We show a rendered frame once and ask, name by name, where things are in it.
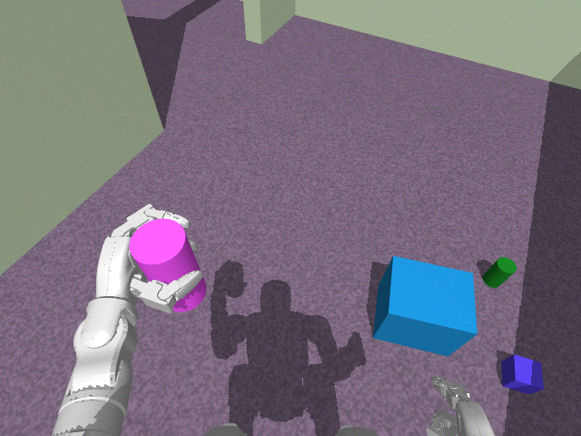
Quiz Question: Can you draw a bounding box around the left robot hand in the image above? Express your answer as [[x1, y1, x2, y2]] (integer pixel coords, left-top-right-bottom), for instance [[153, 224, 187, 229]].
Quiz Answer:
[[95, 204, 202, 313]]

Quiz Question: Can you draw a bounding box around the left robot arm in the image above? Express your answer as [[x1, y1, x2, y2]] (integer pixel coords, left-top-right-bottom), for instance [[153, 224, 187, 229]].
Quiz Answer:
[[52, 296, 138, 436]]

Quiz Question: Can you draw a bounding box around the right robot hand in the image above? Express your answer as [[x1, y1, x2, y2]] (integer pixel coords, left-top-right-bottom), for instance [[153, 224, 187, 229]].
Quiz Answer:
[[427, 376, 495, 436]]

